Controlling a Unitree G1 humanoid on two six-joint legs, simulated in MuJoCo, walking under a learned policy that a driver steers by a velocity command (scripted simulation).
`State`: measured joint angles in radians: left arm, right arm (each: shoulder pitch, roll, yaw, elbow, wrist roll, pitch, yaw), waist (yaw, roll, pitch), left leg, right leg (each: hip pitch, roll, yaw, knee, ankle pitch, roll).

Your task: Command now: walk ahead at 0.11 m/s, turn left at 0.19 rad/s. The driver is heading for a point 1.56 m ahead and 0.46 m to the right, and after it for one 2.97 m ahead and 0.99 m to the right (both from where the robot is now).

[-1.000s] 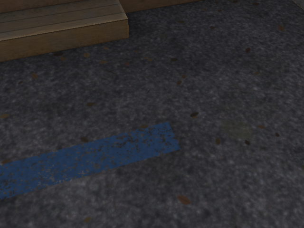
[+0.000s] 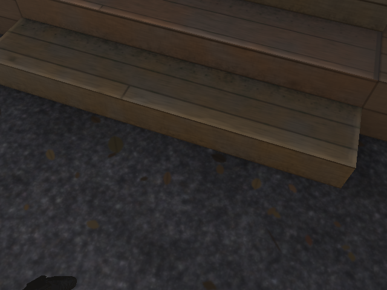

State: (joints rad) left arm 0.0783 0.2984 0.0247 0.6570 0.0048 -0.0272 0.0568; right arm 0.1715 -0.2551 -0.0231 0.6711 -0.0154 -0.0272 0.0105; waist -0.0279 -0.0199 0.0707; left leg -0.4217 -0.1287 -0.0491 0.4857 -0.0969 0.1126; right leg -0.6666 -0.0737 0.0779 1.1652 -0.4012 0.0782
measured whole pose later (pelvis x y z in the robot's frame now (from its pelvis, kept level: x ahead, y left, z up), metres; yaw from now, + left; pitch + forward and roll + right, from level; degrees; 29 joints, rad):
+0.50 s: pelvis +0.07 -0.07 +0.00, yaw +1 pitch +0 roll +0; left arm 0.19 0.20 0.02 0.73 0.02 -0.02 0.03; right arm 0.20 -0.21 -0.04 0.76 -0.01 0.02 -0.01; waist -0.01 -0.01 0.01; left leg -0.30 -0.06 -0.10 0.59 -0.28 0.01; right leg -0.29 0.00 0.02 0.59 -0.30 0.01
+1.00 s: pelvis +0.08 -0.08 +0.00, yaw +1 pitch -1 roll +0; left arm 0.21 0.20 0.03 0.82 0.01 -0.02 0.02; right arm 0.19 -0.19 -0.05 0.86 -0.01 0.02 -0.04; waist 0.00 0.00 0.03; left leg -0.26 -0.03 -0.11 0.57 -0.29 -0.01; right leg -0.24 0.02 0.00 0.56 -0.30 -0.01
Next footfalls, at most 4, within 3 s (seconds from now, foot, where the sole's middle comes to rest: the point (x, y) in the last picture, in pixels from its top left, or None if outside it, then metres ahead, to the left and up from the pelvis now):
0.18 right None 0.12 -0.19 -0.77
1.46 left None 0.17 0.08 -0.77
1.92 right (222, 235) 0.60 -0.11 -0.77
2.32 left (179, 170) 0.87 0.04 -0.77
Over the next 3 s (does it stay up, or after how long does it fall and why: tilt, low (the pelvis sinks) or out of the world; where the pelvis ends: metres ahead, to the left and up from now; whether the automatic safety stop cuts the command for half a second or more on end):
stays up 1.25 -0.43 0.22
